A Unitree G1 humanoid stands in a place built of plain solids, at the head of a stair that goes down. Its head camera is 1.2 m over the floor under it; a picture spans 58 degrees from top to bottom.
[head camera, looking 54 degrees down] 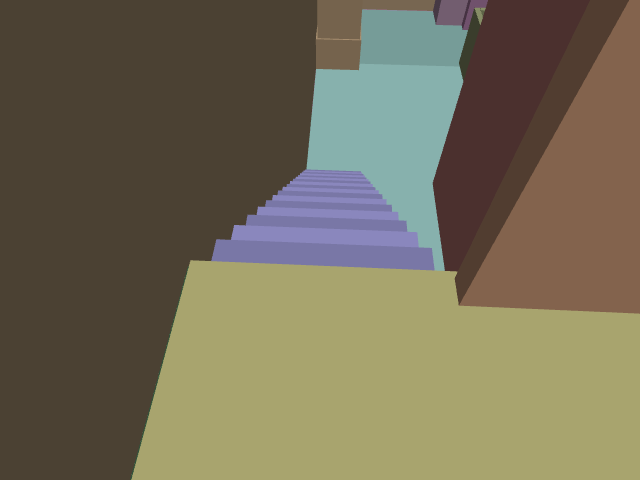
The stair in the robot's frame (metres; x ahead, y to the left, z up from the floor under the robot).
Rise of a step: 0.21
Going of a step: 0.24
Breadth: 0.87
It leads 3 degrees to the right of straight ahead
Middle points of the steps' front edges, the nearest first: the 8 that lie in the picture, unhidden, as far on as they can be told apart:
0.77 0.00 0.00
1.01 -0.01 -0.21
1.25 -0.02 -0.42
1.48 -0.04 -0.63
1.72 -0.05 -0.84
1.96 -0.06 -1.05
2.20 -0.07 -1.26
2.43 -0.08 -1.48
